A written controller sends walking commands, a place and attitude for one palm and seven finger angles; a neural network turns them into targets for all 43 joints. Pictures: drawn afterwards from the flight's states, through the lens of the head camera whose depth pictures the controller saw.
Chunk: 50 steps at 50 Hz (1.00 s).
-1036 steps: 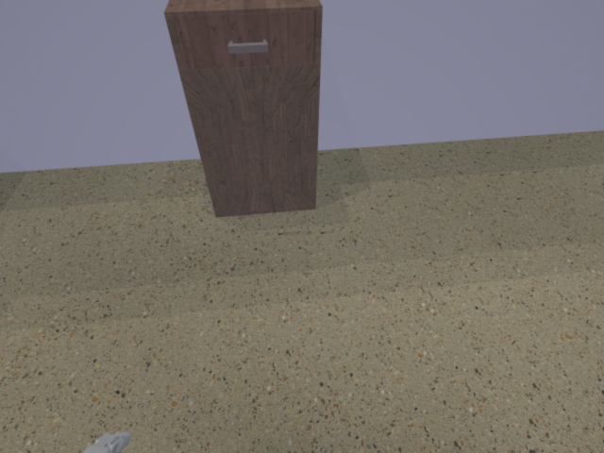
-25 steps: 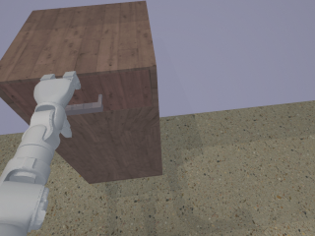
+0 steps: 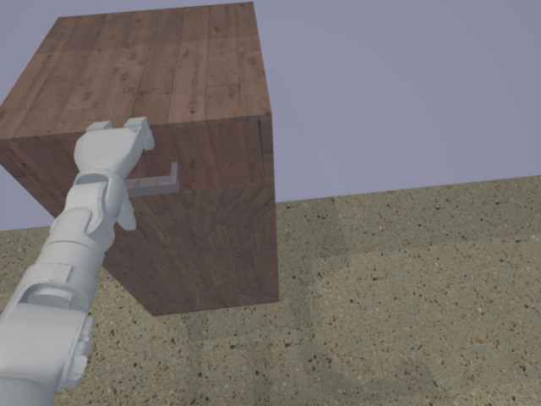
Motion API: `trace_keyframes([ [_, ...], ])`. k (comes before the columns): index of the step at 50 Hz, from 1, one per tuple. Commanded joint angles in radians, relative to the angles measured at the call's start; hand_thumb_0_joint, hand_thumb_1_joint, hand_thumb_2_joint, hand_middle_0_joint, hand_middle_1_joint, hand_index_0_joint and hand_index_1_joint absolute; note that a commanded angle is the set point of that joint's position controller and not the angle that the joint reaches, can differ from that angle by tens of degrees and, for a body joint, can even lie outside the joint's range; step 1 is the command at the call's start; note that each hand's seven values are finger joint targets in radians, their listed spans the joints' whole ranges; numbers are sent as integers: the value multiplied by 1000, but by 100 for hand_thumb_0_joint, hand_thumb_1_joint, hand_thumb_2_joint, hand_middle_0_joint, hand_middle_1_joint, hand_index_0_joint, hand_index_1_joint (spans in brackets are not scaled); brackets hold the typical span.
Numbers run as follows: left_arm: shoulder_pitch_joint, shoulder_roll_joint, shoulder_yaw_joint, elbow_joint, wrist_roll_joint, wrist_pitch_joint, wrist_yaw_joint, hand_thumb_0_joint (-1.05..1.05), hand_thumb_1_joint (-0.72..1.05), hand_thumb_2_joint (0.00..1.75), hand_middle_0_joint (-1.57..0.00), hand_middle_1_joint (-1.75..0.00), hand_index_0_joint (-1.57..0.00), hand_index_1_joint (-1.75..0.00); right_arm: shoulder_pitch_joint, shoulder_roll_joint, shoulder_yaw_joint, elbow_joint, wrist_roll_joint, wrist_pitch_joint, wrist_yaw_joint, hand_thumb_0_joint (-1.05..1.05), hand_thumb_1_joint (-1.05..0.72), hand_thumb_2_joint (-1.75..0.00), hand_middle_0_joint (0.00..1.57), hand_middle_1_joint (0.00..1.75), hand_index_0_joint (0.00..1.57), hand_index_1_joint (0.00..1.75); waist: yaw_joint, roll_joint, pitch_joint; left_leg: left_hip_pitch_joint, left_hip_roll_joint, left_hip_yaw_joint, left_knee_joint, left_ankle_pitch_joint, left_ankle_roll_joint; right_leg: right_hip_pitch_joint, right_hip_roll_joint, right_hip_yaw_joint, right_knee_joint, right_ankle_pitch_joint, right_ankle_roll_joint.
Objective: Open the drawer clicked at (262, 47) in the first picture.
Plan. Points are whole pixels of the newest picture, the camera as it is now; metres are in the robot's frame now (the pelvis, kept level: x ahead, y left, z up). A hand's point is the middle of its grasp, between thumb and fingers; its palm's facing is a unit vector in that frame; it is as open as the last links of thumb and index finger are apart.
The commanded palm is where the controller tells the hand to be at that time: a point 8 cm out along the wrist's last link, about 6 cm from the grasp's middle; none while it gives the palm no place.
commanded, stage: re-aim the fingers above the handle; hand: left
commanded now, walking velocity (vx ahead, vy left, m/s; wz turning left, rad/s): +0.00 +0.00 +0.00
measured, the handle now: (144, 178) +0.49 +0.25 +0.03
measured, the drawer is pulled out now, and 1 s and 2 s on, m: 0.00 0.00 0.00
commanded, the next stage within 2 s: lower the fingers behind the handle in 0.74 s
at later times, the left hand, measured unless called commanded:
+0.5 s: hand (120, 175) +0.44 +0.25 +0.09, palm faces +0.02 -0.01 -1.00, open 13.8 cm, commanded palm +0.41 +0.26 +0.15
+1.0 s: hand (121, 175) +0.44 +0.25 +0.09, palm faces +0.01 +0.00 -1.00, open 13.7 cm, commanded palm +0.42 +0.25 +0.13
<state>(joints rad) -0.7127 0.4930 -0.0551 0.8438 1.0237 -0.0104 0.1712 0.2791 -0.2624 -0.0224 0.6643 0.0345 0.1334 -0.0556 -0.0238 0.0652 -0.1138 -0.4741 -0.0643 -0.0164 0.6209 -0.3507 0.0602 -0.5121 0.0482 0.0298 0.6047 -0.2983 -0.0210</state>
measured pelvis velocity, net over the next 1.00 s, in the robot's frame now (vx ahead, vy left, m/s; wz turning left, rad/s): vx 0.00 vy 0.00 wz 0.02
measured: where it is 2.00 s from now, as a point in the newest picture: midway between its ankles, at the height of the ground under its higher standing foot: outside the picture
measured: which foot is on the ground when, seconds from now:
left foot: down 0.00-1.00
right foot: down 0.00-1.00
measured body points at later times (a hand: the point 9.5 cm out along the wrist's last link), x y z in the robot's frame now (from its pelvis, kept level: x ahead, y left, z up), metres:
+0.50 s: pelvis +0.00 +0.00 +0.00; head +0.05 -0.02 +0.45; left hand +0.43 +0.25 +0.14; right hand +0.09 -0.27 -0.13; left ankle -0.04 +0.08 -0.72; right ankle -0.01 -0.11 -0.72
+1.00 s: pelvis +0.00 +0.00 +0.00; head +0.05 -0.02 +0.45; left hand +0.44 +0.25 +0.14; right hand +0.09 -0.27 -0.13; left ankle -0.04 +0.08 -0.72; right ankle -0.01 -0.11 -0.72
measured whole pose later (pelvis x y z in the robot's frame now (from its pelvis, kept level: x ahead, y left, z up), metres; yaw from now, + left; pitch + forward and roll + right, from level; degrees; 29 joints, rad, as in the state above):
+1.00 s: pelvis +0.00 +0.00 +0.00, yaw +1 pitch +12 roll -1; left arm -0.73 0.50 -0.08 0.84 1.01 0.00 0.18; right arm 0.29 -0.27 -0.03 0.67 0.03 0.12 -0.05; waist -0.01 0.06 -0.11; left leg -0.49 -0.07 -0.03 0.64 -0.36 0.06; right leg -0.52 0.05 0.01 0.61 -0.31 -0.02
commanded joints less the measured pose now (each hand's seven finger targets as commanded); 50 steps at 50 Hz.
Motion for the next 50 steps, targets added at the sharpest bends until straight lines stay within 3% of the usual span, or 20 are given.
trace_keyframes([
  [1,-367,321,109,-140,4,26,5,0,-50,30,-30,-120,-30,-120,29,-146,-50,-110,4,-23,-14,0,-90,-90,20,30,20,30,8,-68,-306,92,31,10,-64,403,-15,244,-14,-24,-45,325,-26],
  [3,-355,319,106,-141,2,14,-5,0,-50,30,-30,-120,-30,-120,29,-146,-49,-115,4,-24,-18,0,-90,-90,20,30,20,30,5,-70,-300,89,30,13,-64,383,-12,242,-15,-20,-52,313,-24],
  [6,-392,321,111,-225,-2,-35,-9,0,-50,30,-30,-120,-30,-120,41,-142,-60,-120,2,-34,-21,0,-90,-90,20,30,20,30,-1,-39,-358,130,31,5,-51,418,-9,249,-14,-13,-44,333,-24],
  [8,-407,272,75,-273,-12,-63,-7,0,-50,30,-30,-120,-30,-120,44,-136,-64,-121,2,-41,-20,0,-90,-90,20,30,20,30,-12,-5,-353,167,32,-1,-41,443,-10,212,-10,-15,-47,330,-25],
  [11,-438,289,92,-286,-17,-84,12,0,-50,30,-30,-120,-30,-120,54,-137,-70,-101,0,-49,-19,0,-90,-90,20,30,20,30,-25,-14,-343,173,31,-9,-33,425,-11,180,-7,-17,-46,301,-25],
  [13,-449,327,123,-290,-13,-84,33,0,-50,30,-30,-120,-30,-120,56,-140,-68,-91,0,-52,-17,0,-90,-90,20,30,20,30,-17,17,-352,169,30,-11,-33,436,-17,177,-5,-20,-37,305,-29],
  [15,-474,295,97,-285,-12,-72,49,0,-50,30,-30,-120,-30,-120,55,-135,-69,-84,0,-54,-12,0,-90,-90,20,30,20,30,-22,38,-353,178,30,-15,-29,465,-23,162,-5,-26,-32,310,-31],
  [19,-391,330,140,-220,-13,-20,57,0,-50,30,-30,-120,-30,-120,50,-146,-67,-81,-3,-46,-3,0,-90,-90,20,30,20,30,4,-3,-383,156,30,-7,-32,495,-28,218,-4,-28,-27,348,-32],
  [23,-320,292,101,-169,-13,27,20,0,-50,30,-30,-120,-30,-120,29,-149,-59,-97,4,-36,0,0,-90,-90,20,30,20,30,8,-56,-325,119,34,4,-49,464,-21,236,-8,-30,-37,357,-27],
  [27,-303,299,102,-187,-13,27,-9,0,-50,30,-30,-120,-30,-120,16,-150,-55,-116,6,-27,-5,0,-90,-90,20,30,20,30,14,-71,-316,110,31,11,-57,444,-13,262,-13,-22,-46,365,-24],
  [28,-328,285,85,-201,-9,22,-14,0,-50,30,-30,-120,-30,-120,15,-149,-54,-116,8,-26,-7,0,-90,-90,20,30,20,30,2,-77,-302,116,33,7,-58,440,-13,247,-13,-24,-47,359,-24],
  [31,-323,307,114,-262,-14,-15,-17,0,-50,30,-30,-120,-30,-120,14,-144,-60,-125,5,-29,-13,0,-90,-90,20,30,20,30,9,-53,-339,148,32,2,-51,457,-10,252,-12,-18,-45,358,-25],
  [32,-365,275,83,-296,-18,-27,-16,0,-50,30,-30,-120,-30,-120,13,-140,-59,-128,3,-34,-13,0,-90,-90,20,30,20,30,-1,-35,-337,156,31,2,-49,455,-11,238,-13,-19,-46,354,-24],
  [35,-421,308,109,-290,-14,-51,4,0,-50,30,-30,-120,-30,-120,23,-138,-60,-111,4,-42,-17,0,-90,-90,20,30,20,30,-13,-29,-312,151,31,-9,-47,415,-12,200,-9,-21,-48,304,-26],
  [39,-494,288,86,-291,1,-52,40,0,-50,30,-30,-120,-30,-120,35,-135,-64,-93,-1,-53,-15,0,-90,-90,20,30,20,30,-26,16,-341,187,32,-20,-36,441,-24,154,-5,-31,-37,278,-32],
  [42,-483,281,85,-265,0,-35,55,0,-50,30,-30,-120,-30,-120,44,-133,-66,-82,-3,-57,-9,0,-90,-90,20,30,20,30,-17,47,-380,214,33,-21,-27,484,-35,151,-3,-34,-26,294,-34],
  [43,-446,239,58,-226,-4,-20,50,0,-50,30,-30,-120,-30,-120,48,-131,-66,-82,-2,-55,-5,0,-90,-90,20,30,20,30,-18,25,-370,207,32,-18,-23,492,-34,149,-2,-37,-26,301,-33],
  [46,-360,222,54,-126,-18,15,23,0,-50,30,-30,-120,-30,-120,54,-144,-63,-81,0,-45,0,0,-90,-90,20,30,20,30,-16,-75,-327,146,35,-8,-28,462,-25,172,-4,-38,-31,324,-27],
  [48,-367,214,31,-96,-13,30,4,0,-50,30,-30,-120,-30,-120,46,-151,-55,-89,4,-36,-2,0,-90,-90,20,30,20,30,-25,-104,-279,101,33,-2,-38,407,-19,171,-8,-36,-39,313,-24],
  [50,-358,234,47,-100,-10,26,-8,0,-50,30,-30,-120,-30,-120,52,-152,-56,-95,4,-31,-4,0,-90,-90,20,30,20,30,-13,-110,-304,92,30,2,-38,417,-15,204,-11,-28,-37,332,-24],
])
